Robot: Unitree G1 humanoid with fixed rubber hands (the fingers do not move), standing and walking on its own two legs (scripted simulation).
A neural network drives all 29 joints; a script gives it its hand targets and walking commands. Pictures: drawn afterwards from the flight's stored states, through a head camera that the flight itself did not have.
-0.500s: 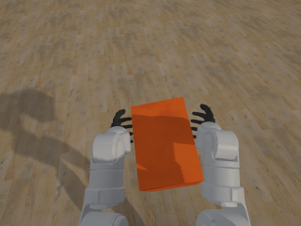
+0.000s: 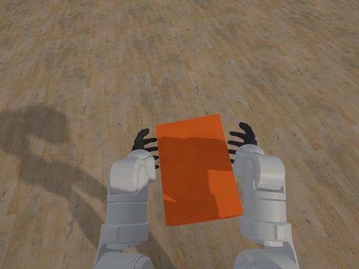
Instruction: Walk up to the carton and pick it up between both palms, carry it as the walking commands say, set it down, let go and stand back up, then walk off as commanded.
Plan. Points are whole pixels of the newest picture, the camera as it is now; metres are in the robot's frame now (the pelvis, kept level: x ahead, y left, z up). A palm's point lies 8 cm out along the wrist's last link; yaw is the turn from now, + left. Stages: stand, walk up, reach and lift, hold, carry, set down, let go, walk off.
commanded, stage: carry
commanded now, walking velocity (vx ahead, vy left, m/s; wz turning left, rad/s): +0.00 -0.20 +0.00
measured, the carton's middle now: (197, 174) +0.33 -0.01 +0.00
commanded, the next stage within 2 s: none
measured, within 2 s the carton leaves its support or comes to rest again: neither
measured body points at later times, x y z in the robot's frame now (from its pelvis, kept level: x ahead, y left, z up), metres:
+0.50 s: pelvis +0.00 -0.01 +0.00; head +0.02 -0.02 +0.45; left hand +0.33 +0.11 +0.08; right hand +0.34 -0.13 +0.08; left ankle +0.03 +0.13 -0.73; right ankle +0.00 -0.11 -0.73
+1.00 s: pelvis +0.00 -0.02 +0.00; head +0.02 -0.04 +0.45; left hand +0.34 +0.09 +0.09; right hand +0.34 -0.14 +0.08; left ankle +0.03 +0.13 -0.73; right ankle +0.00 -0.11 -0.73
